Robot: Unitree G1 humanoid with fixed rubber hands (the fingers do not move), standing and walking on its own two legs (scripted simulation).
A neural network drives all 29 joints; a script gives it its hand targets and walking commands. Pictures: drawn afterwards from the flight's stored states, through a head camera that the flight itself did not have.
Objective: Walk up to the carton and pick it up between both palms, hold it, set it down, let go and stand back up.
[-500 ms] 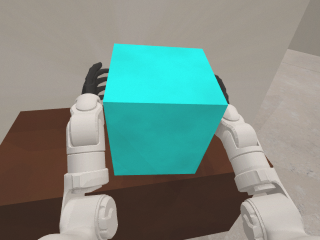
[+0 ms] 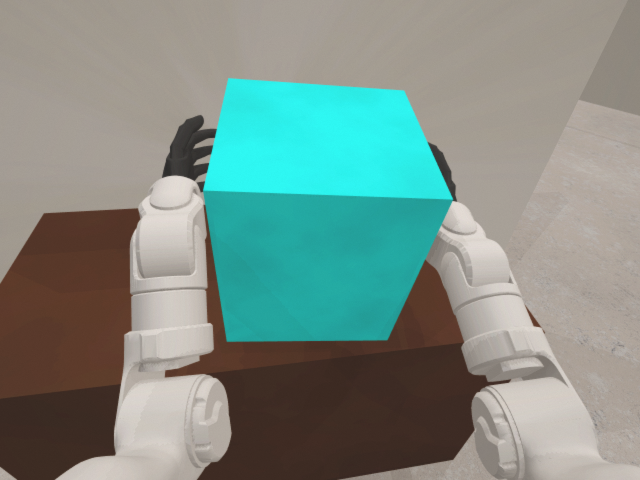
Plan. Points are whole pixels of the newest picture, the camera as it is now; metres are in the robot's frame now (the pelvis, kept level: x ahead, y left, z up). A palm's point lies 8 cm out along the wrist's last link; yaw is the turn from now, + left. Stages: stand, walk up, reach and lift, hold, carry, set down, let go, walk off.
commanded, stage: hold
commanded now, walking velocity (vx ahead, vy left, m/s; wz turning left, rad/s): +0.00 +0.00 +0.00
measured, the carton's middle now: (313, 218) +0.37 +0.01 +0.18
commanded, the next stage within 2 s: none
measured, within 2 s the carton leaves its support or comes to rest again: neither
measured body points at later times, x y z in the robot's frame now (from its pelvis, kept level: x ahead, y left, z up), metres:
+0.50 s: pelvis +0.01 +0.00 +0.00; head -0.05 +0.03 +0.45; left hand +0.39 +0.17 +0.23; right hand +0.38 -0.14 +0.21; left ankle +0.07 +0.11 -0.75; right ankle +0.00 -0.07 -0.75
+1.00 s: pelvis +0.00 +0.00 +0.00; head -0.06 +0.03 +0.44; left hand +0.37 +0.16 +0.24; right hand +0.37 -0.14 +0.21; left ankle +0.07 +0.11 -0.75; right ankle +0.00 -0.07 -0.75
